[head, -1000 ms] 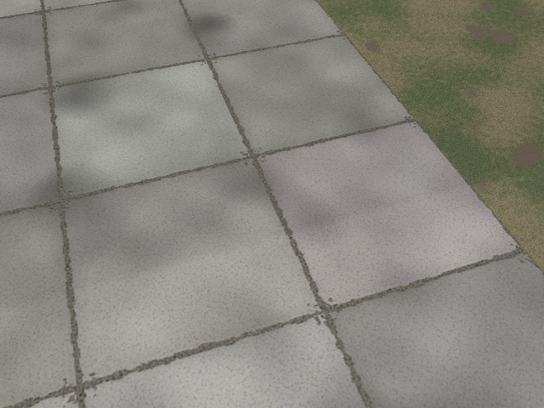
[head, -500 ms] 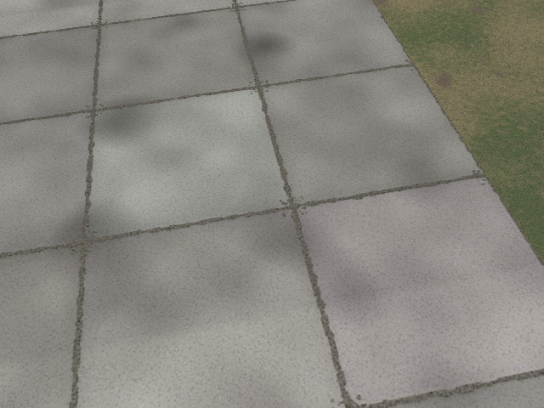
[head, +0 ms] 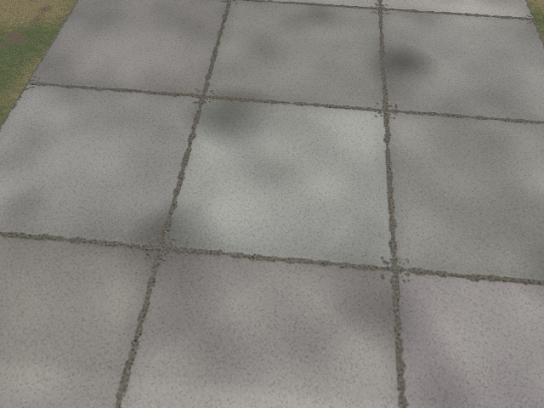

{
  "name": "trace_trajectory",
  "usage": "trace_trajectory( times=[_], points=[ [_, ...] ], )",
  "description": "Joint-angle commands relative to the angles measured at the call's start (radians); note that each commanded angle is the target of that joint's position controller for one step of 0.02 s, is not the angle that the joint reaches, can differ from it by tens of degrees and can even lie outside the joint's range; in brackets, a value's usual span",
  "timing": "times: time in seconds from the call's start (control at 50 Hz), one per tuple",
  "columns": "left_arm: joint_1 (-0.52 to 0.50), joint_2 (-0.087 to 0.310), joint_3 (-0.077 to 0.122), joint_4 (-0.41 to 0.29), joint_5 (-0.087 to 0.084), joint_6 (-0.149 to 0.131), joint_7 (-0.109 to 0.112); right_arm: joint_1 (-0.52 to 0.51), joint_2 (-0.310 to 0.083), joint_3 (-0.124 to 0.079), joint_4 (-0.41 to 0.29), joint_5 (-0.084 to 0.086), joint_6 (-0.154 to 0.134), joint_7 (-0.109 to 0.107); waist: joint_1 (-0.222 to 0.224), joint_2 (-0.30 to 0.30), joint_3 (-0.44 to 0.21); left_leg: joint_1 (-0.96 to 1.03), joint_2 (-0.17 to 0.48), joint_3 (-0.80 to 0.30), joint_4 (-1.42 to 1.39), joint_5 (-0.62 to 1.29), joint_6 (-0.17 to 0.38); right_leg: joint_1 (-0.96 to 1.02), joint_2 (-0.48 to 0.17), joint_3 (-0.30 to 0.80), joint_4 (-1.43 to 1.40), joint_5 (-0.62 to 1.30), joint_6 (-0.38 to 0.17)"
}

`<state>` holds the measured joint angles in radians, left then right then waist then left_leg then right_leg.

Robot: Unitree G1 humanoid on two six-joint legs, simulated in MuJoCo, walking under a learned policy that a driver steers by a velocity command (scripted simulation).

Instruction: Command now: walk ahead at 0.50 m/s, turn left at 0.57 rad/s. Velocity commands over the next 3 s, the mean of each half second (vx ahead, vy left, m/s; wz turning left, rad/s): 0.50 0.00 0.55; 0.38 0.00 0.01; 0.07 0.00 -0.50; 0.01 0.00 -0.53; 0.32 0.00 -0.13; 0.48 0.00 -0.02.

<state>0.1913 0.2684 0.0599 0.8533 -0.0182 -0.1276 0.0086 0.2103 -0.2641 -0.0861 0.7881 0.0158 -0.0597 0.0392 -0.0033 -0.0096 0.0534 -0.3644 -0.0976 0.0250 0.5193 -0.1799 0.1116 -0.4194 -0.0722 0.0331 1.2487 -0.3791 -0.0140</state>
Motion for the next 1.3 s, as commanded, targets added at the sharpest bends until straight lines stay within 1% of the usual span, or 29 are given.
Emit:
trace_trajectory(
  times=[0.02,0.1,0.18,0.24,0.3,0.34,0.36,0.38,0.4,0.42,0.44,0.46,0.48,0.56,0.64,0.72,0.78,0.84,0.86,0.88,0.9,0.92,0.96,1.0,1.06,1.14,1.22,1.26,1.3],
  points=[
    [0.027,0.113,0.035,-0.080,0.020,0.000,0.003,-0.002,-0.094,-0.017,-0.081,-0.002,-0.022,-0.013,0.033,0.015,-0.118,0.221,0.264,-0.377,-0.285,0.250,0.192,-0.199,-0.066,0.050,-0.086,0.082,0.016],
    [-0.091,0.077,0.026,-0.132,0.037,0.022,0.011,0.070,-0.147,-0.030,-0.072,0.001,-0.023,-0.041,0.007,0.037,-0.073,0.145,0.219,-0.292,-0.301,0.339,0.177,-0.230,-0.033,0.014,-0.311,0.243,0.070],
    [-0.233,0.050,0.012,-0.178,0.024,0.013,-0.002,0.127,-0.143,-0.028,-0.065,0.008,-0.010,-0.053,-0.052,0.092,-0.056,0.140,0.176,-0.277,-0.276,0.205,0.120,-0.177,0.031,0.010,-0.609,0.447,0.066],
    [-0.295,0.067,0.013,-0.210,0.013,0.001,-0.017,0.164,-0.148,-0.029,-0.054,0.012,-0.004,-0.055,-0.077,0.109,-0.050,0.183,0.203,-0.339,-0.234,0.154,0.108,-0.143,0.059,0.019,-0.705,0.463,0.054],
    [-0.285,0.103,0.024,-0.223,0.010,-0.016,-0.032,0.167,-0.147,-0.030,-0.056,0.012,0.006,-0.064,-0.059,0.126,-0.057,0.262,0.239,-0.429,-0.151,0.143,0.094,-0.101,0.071,0.041,-0.770,0.372,0.026],
    [-0.175,0.128,0.039,-0.200,0.011,-0.027,-0.029,0.131,-0.143,-0.029,-0.071,0.010,0.012,-0.066,0.004,0.155,-0.088,0.263,0.220,-0.450,-0.066,0.230,0.069,0.045,0.085,0.019,-0.817,0.325,-0.010],
    [-0.061,0.160,0.054,-0.178,0.023,-0.031,-0.023,0.110,-0.110,-0.017,-0.086,0.006,0.010,-0.061,0.061,0.135,-0.170,0.215,0.165,-0.411,0.075,0.276,0.038,0.238,0.041,0.042,-0.821,0.340,-0.048],
    [0.108,0.220,0.068,-0.165,0.035,-0.028,-0.014,0.110,-0.058,0.004,-0.112,-0.015,0.006,-0.057,0.123,0.017,-0.322,0.067,0.094,-0.316,0.365,0.100,-0.003,0.519,-0.137,0.216,-0.799,0.299,-0.111],
    [0.183,0.267,0.080,-0.123,0.042,-0.016,-0.023,0.277,-0.011,0.018,-0.125,0.021,-0.003,-0.056,0.041,-0.357,-0.422,-0.295,-0.027,-0.222,0.659,-0.411,-0.063,0.809,-0.339,0.694,-0.895,0.093,-0.269],
    [0.160,0.166,0.058,-0.139,0.019,-0.012,-0.028,0.279,-0.111,0.005,-0.087,0.031,-0.003,-0.059,0.059,-0.238,-0.341,-0.409,0.055,-0.256,0.788,-0.384,-0.070,0.759,-0.339,0.752,-0.939,-0.108,-0.246],
    [0.122,0.107,0.042,-0.144,0.014,-0.005,-0.026,0.173,-0.152,-0.005,-0.095,0.022,0.000,-0.057,0.084,-0.123,-0.211,-0.430,0.085,-0.232,0.811,-0.285,-0.075,0.627,-0.294,0.591,-0.954,-0.092,-0.206],
    [0.071,0.098,0.033,-0.147,0.023,0.004,-0.028,0.112,-0.139,-0.003,-0.106,0.008,0.002,-0.057,0.065,-0.037,-0.132,-0.389,0.116,-0.195,0.786,-0.215,-0.078,0.485,-0.250,0.469,-0.974,0.027,-0.188],
    [0.044,0.087,0.028,-0.138,0.028,0.008,-0.030,0.069,-0.124,-0.005,-0.120,-0.005,-0.002,-0.055,0.046,-0.023,-0.075,-0.367,0.140,-0.190,0.734,-0.173,-0.076,0.383,-0.213,0.391,-0.999,0.131,-0.190],
    [0.049,0.089,0.025,-0.105,0.019,-0.004,-0.034,0.075,-0.063,0.006,-0.126,0.000,0.004,-0.043,0.002,-0.085,-0.066,-0.297,0.188,-0.130,0.577,-0.121,-0.082,0.281,-0.153,0.218,-1.071,0.316,-0.209],
    [0.084,0.142,0.037,-0.079,0.009,0.005,-0.025,-0.048,-0.039,0.025,-0.161,-0.009,-0.007,-0.036,0.031,-0.058,-0.054,-0.315,0.212,-0.088,0.342,0.047,-0.100,0.298,-0.150,0.126,-1.108,0.402,-0.213],
    [0.144,0.166,0.037,-0.050,-0.003,0.023,-0.022,-0.169,-0.034,0.032,-0.186,0.000,-0.018,-0.022,0.078,-0.069,-0.032,-0.233,0.177,-0.040,0.139,0.174,-0.106,0.301,-0.129,0.049,-1.095,0.401,-0.183],
    [0.191,0.167,0.032,-0.020,-0.007,0.047,-0.020,-0.227,-0.047,0.026,-0.215,-0.003,-0.031,-0.011,0.081,-0.087,-0.019,-0.176,0.130,-0.032,0.040,0.152,-0.093,0.345,-0.143,0.075,-1.003,0.576,-0.159],
    [0.153,0.172,0.030,-0.026,-0.014,0.061,-0.007,-0.065,-0.110,-0.004,-0.165,-0.026,-0.046,-0.013,-0.023,-0.086,-0.124,0.113,0.089,-0.020,-0.105,0.281,-0.045,0.331,-0.086,0.068,-0.796,0.717,-0.086],
    [0.145,0.133,0.015,-0.046,0.003,0.054,-0.006,0.042,-0.173,-0.022,-0.147,-0.045,-0.048,-0.024,-0.066,-0.038,-0.225,0.341,0.200,-0.100,-0.065,0.569,-0.005,0.213,-0.022,0.033,-0.624,0.555,-0.036],
    [0.212,0.038,-0.017,-0.067,0.031,0.043,-0.007,0.133,-0.240,-0.032,-0.151,-0.076,-0.032,-0.041,-0.071,0.192,-0.374,0.689,0.487,-0.352,0.032,0.975,0.121,-0.103,0.084,-0.027,-0.279,-0.020,0.037],
    [0.312,0.060,-0.018,-0.051,0.010,0.044,-0.006,0.150,-0.221,-0.023,-0.157,-0.059,-0.010,-0.040,-0.060,0.292,-0.525,0.728,0.597,-0.494,0.022,1.015,0.227,-0.175,0.102,0.077,-0.069,-0.365,0.054],
    [0.267,0.149,0.010,-0.050,-0.018,0.056,-0.004,0.114,-0.186,-0.019,-0.156,-0.039,0.004,-0.036,-0.068,0.208,-0.458,0.623,0.544,-0.429,-0.033,0.814,0.220,-0.233,0.063,0.086,0.021,-0.316,0.066],
    [0.167,0.134,0.019,-0.064,-0.009,0.095,0.011,-0.011,-0.104,0.008,-0.150,-0.020,0.009,-0.038,-0.020,0.123,-0.249,0.380,0.437,-0.267,-0.117,0.550,0.144,-0.273,0.002,0.035,-0.019,-0.198,0.083],
    [0.193,0.104,0.023,-0.065,0.000,0.144,0.024,-0.108,-0.100,0.008,-0.143,-0.038,0.008,-0.036,0.041,0.158,-0.166,0.128,0.387,-0.152,-0.218,0.408,0.121,-0.123,-0.006,0.005,-0.064,-0.096,0.104],
    [0.170,0.081,0.027,-0.100,0.008,0.167,0.030,-0.149,-0.118,-0.002,-0.129,-0.049,-0.003,-0.048,0.059,0.150,-0.142,0.053,0.397,-0.071,-0.274,0.337,0.136,-0.080,-0.010,-0.010,-0.148,0.004,0.098],
    [0.070,0.076,0.024,-0.157,0.012,0.172,0.009,-0.149,-0.146,-0.012,-0.102,-0.035,0.010,-0.070,0.031,0.132,-0.151,0.086,0.416,-0.011,-0.283,0.233,0.130,-0.036,-0.027,-0.024,-0.330,0.104,0.068],
    [0.013,0.103,0.033,-0.204,0.010,0.184,-0.014,-0.128,-0.184,-0.025,-0.076,-0.014,0.034,-0.068,0.012,0.135,-0.139,0.149,0.451,-0.001,-0.244,0.168,0.106,0.003,-0.011,-0.062,-0.460,0.062,0.033],
    [0.027,0.103,0.039,-0.211,0.011,0.186,-0.024,-0.134,-0.196,-0.030,-0.064,0.002,0.044,-0.067,0.027,0.128,-0.137,0.171,0.446,0.019,-0.182,0.146,0.067,0.066,0.012,-0.096,-0.595,0.094,0.002],
    [0.083,0.140,0.058,-0.196,0.020,0.182,-0.018,-0.073,-0.156,-0.023,-0.029,0.006,0.056,-0.066,0.037,0.053,-0.134,0.115,0.372,0.086,-0.026,0.027,-0.032,0.206,0.048,-0.077,-0.778,0.254,-0.054]
  ],
)
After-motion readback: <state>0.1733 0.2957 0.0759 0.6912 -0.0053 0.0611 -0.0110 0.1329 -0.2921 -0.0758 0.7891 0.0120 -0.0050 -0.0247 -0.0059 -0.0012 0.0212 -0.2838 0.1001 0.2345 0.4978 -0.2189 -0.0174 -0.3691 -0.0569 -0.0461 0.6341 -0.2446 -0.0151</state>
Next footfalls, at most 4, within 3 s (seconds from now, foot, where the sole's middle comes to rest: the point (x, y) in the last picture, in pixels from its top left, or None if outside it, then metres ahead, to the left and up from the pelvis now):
0.36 right None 0.40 -0.11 -0.77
0.86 left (194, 363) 0.56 0.21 -0.77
1.30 right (298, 355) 0.58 -0.05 -0.77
1.78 left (209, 348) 0.59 0.18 -0.77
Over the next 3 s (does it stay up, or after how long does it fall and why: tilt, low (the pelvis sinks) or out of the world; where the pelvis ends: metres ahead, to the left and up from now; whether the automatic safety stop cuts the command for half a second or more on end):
stays up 0.89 -0.04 0.02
